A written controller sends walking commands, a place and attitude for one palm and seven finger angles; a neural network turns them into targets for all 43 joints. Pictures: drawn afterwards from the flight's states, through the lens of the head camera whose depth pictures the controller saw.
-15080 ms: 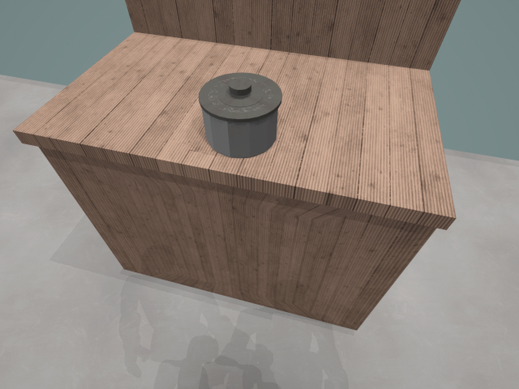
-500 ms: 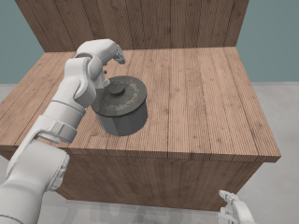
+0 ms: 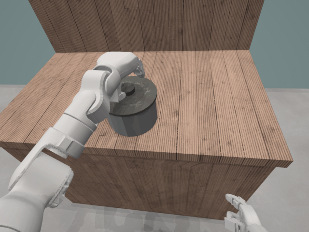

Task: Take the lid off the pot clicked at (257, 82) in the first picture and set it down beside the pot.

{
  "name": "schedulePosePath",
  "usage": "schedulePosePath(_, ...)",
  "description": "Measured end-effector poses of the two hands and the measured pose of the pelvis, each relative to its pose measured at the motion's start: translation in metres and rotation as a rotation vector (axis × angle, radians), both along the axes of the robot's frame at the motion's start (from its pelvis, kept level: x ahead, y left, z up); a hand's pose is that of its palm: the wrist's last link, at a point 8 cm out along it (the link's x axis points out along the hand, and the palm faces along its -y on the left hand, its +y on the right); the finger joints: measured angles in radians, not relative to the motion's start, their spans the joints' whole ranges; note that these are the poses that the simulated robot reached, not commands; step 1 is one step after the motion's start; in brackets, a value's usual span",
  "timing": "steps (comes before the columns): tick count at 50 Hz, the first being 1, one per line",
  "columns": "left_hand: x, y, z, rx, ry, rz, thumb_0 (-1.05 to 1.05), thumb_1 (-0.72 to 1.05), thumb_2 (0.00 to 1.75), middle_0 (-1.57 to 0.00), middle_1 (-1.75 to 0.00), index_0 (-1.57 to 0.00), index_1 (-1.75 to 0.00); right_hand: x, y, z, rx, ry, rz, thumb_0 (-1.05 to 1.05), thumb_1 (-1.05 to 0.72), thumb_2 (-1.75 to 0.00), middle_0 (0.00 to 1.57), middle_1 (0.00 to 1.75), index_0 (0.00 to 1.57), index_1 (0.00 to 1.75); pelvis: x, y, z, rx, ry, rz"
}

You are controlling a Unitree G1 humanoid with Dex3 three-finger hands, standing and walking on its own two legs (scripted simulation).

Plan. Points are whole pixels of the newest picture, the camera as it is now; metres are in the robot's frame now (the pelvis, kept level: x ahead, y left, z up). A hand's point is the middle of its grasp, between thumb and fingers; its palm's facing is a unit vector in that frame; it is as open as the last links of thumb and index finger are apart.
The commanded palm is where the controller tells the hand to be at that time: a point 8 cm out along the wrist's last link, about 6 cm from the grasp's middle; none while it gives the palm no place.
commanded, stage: move the open hand above the knob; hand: left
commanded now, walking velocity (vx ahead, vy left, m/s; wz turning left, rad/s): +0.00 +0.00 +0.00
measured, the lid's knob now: (127, 89) +0.48 +0.10 +0.12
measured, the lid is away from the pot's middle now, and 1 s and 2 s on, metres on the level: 0.00 0.00 0.00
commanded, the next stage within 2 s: lower the open fingers around the knob in 0.28 s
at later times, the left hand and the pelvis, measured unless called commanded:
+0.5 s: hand (114, 80) +0.45 +0.11 +0.19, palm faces -0.20 -0.05 -0.98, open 10.1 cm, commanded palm +0.42 +0.11 +0.25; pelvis +0.01 +0.00 +0.00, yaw -1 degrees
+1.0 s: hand (118, 89) +0.45 +0.11 +0.15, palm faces -0.27 -0.06 -0.96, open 10.3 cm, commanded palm +0.43 +0.11 +0.21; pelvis +0.01 +0.00 +0.00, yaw +0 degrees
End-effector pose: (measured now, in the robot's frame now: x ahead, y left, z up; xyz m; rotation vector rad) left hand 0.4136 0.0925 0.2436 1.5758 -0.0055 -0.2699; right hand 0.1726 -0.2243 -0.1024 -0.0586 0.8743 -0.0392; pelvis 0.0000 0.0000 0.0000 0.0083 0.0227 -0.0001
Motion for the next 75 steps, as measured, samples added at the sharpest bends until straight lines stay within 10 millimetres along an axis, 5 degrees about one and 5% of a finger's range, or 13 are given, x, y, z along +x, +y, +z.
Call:
schedulePosePath(6, 0.017, 0.012, 0.023, -0.038, -0.045, 0.100, 0.00, -0.34, 1.54, -0.86, -0.08, -0.86, -0.08, -0.017, -0.006, -0.005, -0.001, 0.028, -0.026, 0.01, -0.91, -0.90, 0.19, 0.30, 0.20, 0.30, 0.000, -0.002, 0.001, 0.003, 0.013, -0.009)
schedulePosePath(14, 0.009, -0.001, -0.003, -0.004, 0.032, 0.026, 0.00, -0.33, 1.54, -0.86, -0.08, -0.86, -0.08, -0.029, -0.015, -0.010, -0.007, 0.061, -0.053, 0.01, -0.91, -0.90, 0.19, 0.30, 0.20, 0.30, 0.003, -0.003, 0.001, 0.002, 0.002, -0.012)
schedulePosePath(21, 0.024, 0.014, 0.022, -0.064, -0.028, 0.094, 0.00, -0.34, 1.54, -0.86, -0.08, -0.86, -0.08, -0.028, -0.020, -0.008, -0.021, 0.046, -0.065, 0.01, -0.91, -0.90, 0.19, 0.30, 0.20, 0.30, 0.005, -0.004, 0.002, 0.005, 0.009, -0.021)
schedulePosePath(25, 0.022, 0.024, -0.001, -0.050, 0.038, 0.139, 0.00, -0.33, 1.54, -0.85, -0.08, -0.86, -0.08, -0.024, -0.020, -0.006, -0.004, 0.047, -0.057, 0.01, -0.91, -0.90, 0.19, 0.30, 0.20, 0.30, 0.007, -0.005, 0.002, 0.004, 0.017, -0.020)
schedulePosePath(29, 0.009, 0.012, -0.021, -0.027, 0.084, 0.050, 0.00, -0.33, 1.54, -0.85, -0.08, -0.86, -0.08, -0.013, -0.020, -0.003, -0.019, 0.030, -0.044, 0.01, -0.91, -0.90, 0.19, 0.30, 0.20, 0.30, 0.008, -0.004, 0.001, -0.001, 0.007, -0.009)
schedulePosePath(35, 0.022, 0.023, -0.003, -0.052, 0.039, 0.091, 0.00, -0.34, 1.54, -0.86, -0.08, -0.86, -0.08, -0.001, -0.015, 0.002, -0.039, -0.001, -0.032, 0.01, -0.91, -0.90, 0.19, 0.30, 0.20, 0.30, 0.009, -0.003, 0.001, -0.001, 0.011, -0.004)
schedulePosePath(38, 0.028, 0.034, -0.011, -0.060, 0.065, 0.151, 0.00, -0.33, 1.54, -0.85, -0.08, -0.86, -0.08, -0.001, -0.012, 0.002, -0.020, 0.004, -0.029, 0.01, -0.91, -0.90, 0.19, 0.30, 0.20, 0.30, 0.009, -0.002, 0.001, 0.000, 0.024, -0.005)
schedulePosePath(41, 0.022, 0.029, -0.027, -0.040, 0.085, 0.134, 0.00, -0.33, 1.54, -0.85, -0.08, -0.83, -0.07, -0.001, -0.008, 0.000, -0.006, 0.022, -0.020, 0.01, -0.91, -0.90, 0.19, 0.30, 0.20, 0.30, 0.011, 0.000, 0.001, -0.002, 0.029, -0.002)
schedulePosePath(46, 0.019, 0.014, -0.023, -0.034, 0.068, 0.043, 0.00, -0.33, 1.54, -0.86, -0.08, -0.80, -0.06, -0.001, -0.003, -0.004, -0.016, 0.039, -0.015, 0.01, -0.91, -0.90, 0.19, 0.30, 0.20, 0.30, 0.012, 0.003, 0.000, -0.006, 0.024, 0.004)
schedulePosePath(51, 0.033, 0.029, -0.040, -0.064, 0.122, 0.119, 0.00, -0.33, 1.54, -0.86, -0.08, -0.82, -0.07, -0.010, -0.001, -0.005, -0.007, 0.050, -0.035, 0.01, -0.91, -0.90, 0.19, 0.30, 0.20, 0.30, 0.013, 0.004, 0.000, -0.002, 0.034, -0.010)
schedulePosePath(67, 0.026, 0.021, -0.040, -0.063, 0.094, 0.075, 0.00, -0.33, 1.54, -0.85, -0.08, -0.86, -0.08, -0.029, -0.008, -0.011, -0.014, 0.094, -0.066, 0.01, -0.91, -0.90, 0.19, 0.30, 0.20, 0.30, 0.013, 0.007, 0.001, -0.005, 0.032, -0.012)
schedulePosePath(75, 0.024, 0.017, -0.039, -0.049, 0.093, 0.075, 0.00, -0.25, 1.38, -0.82, -0.10, -0.84, -0.11, -0.026, -0.010, -0.009, -0.022, 0.086, -0.063, 0.01, -0.91, -0.90, 0.19, 0.30, 0.20, 0.30, 0.010, 0.005, 0.001, -0.005, 0.026, -0.008)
